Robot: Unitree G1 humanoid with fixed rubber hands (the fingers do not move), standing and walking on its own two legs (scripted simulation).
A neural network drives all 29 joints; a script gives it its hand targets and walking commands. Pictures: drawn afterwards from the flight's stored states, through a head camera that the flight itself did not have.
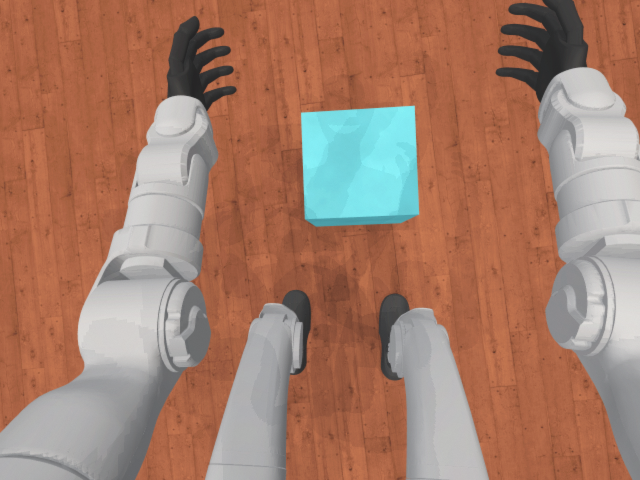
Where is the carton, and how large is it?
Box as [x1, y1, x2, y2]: [301, 106, 418, 226]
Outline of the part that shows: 414,106 301,113 305,219 316,226 401,222 418,214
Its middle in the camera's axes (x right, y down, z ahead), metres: +0.08 -0.14 +0.84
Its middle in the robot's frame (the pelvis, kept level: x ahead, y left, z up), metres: +0.51 -0.01 -0.51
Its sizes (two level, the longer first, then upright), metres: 0.210 0.200 0.250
